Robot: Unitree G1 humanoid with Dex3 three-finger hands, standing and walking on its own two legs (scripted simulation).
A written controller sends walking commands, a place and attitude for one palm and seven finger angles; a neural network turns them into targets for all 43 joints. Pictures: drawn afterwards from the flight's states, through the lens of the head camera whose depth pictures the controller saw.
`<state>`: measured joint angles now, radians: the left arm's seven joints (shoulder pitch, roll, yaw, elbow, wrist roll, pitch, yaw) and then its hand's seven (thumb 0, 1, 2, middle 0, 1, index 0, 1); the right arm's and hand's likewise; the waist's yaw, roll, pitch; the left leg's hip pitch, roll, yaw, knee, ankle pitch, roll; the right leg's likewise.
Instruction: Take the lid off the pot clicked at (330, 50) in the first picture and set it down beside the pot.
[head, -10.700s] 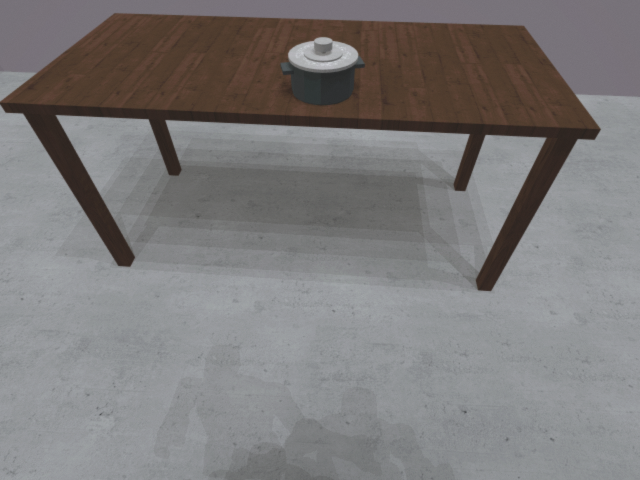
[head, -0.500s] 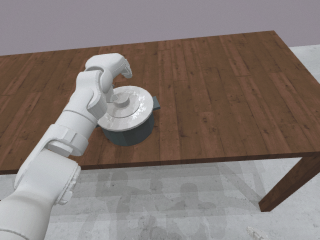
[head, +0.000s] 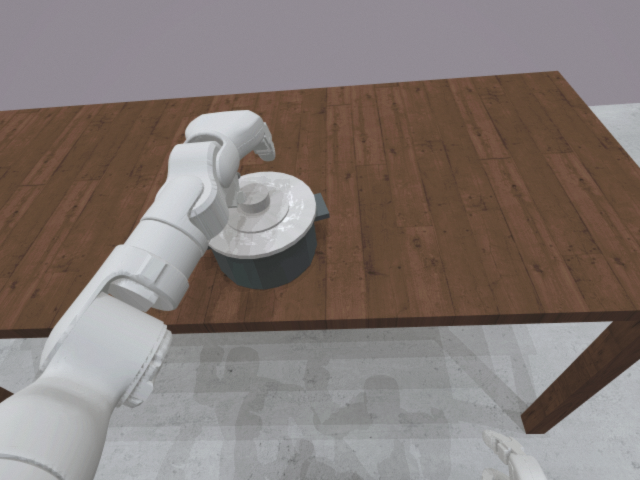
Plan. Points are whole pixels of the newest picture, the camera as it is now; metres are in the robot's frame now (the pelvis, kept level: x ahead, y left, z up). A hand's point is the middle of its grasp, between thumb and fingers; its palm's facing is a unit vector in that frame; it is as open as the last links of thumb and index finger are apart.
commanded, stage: lower the open fingers around the knob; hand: left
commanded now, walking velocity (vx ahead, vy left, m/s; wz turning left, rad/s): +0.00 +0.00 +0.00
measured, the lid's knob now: (253, 198) +0.49 +0.10 +0.09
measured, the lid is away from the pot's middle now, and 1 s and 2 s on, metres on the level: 0.00 0.00 0.00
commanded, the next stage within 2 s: close the fingers and squeeze the knob in 1.02 s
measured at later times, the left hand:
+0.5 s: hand (238, 196) +0.46 +0.11 +0.12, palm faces -0.32 -0.04 -0.94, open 10.2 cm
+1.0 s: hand (248, 197) +0.47 +0.11 +0.11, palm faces -0.32 -0.04 -0.95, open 10.2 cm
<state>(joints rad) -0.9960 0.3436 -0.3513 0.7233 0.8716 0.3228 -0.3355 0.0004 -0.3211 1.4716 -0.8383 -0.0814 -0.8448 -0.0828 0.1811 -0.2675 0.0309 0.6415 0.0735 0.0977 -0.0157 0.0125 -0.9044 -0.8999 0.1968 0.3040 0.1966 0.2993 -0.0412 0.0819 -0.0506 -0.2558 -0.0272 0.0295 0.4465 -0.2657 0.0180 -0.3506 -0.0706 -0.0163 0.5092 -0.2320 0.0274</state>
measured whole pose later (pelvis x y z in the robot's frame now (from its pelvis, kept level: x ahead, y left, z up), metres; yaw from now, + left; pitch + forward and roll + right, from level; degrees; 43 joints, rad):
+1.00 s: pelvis +0.01 +0.01 +0.00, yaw -1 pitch +7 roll +1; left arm -0.96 0.30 -0.32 0.86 0.88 0.28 -0.25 0.00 -0.32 1.47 -0.84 -0.08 -0.84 -0.08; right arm 0.24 -0.27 0.02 0.68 0.06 0.10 -0.01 0.01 -0.90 -0.90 0.20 0.30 0.20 0.30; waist -0.07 0.08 -0.07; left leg -0.29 -0.02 0.05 0.45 -0.28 0.03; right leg -0.39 -0.06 0.00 0.49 -0.23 0.04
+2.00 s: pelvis +0.01 +0.00 +0.00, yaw -1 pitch +7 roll +1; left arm -1.01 0.30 -0.33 0.92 0.88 0.26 -0.27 -0.02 0.14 0.91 -0.63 -0.93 -0.70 -0.97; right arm 0.24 -0.27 0.01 0.69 0.06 0.08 -0.04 0.01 -0.90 -0.90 0.20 0.30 0.20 0.30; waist -0.07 0.07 -0.06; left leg -0.30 -0.02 0.04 0.44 -0.27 0.02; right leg -0.39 -0.06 0.00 0.49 -0.22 0.03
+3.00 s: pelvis +0.01 +0.01 +0.00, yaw -1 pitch +6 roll +1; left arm -0.92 0.33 -0.32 0.78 0.87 0.27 -0.28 0.01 0.21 0.77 -0.62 -0.92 -0.80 -1.00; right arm 0.23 -0.27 0.01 0.67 0.07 0.08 -0.02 0.01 -0.90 -0.90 0.20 0.30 0.20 0.30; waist -0.06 0.08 -0.05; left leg -0.27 -0.02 0.04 0.43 -0.27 0.02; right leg -0.36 -0.06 0.00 0.47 -0.22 0.03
